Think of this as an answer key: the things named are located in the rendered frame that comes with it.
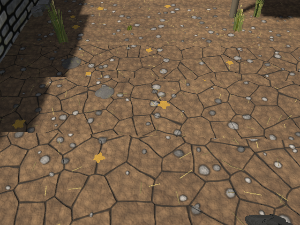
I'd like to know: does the robot right hand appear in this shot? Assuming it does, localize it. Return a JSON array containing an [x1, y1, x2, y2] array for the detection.
[[245, 214, 293, 225]]

